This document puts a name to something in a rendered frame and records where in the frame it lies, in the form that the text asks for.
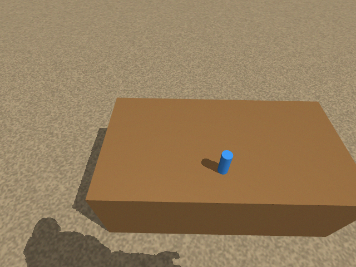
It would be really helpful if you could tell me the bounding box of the can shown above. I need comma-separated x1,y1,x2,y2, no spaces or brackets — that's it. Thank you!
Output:
217,150,233,175

